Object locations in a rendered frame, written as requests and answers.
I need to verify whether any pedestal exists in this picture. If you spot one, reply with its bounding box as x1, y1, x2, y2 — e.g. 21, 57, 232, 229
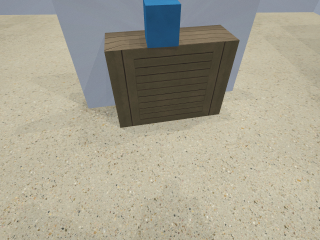
104, 25, 240, 128

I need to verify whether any carton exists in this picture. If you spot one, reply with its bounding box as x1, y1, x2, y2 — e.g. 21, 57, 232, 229
143, 0, 181, 48

